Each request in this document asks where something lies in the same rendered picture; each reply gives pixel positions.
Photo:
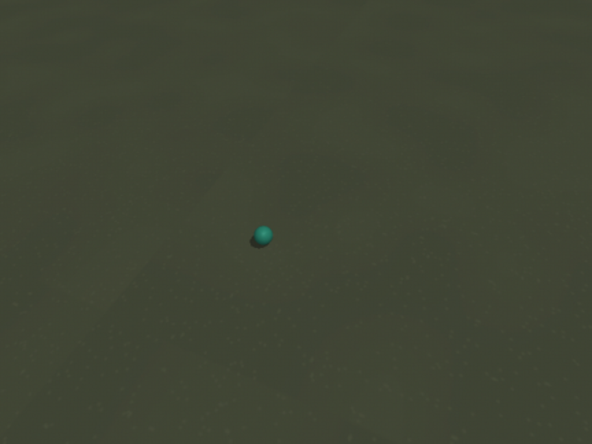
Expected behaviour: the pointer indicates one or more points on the ball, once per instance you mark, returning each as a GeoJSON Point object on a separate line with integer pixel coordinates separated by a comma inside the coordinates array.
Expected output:
{"type": "Point", "coordinates": [263, 235]}

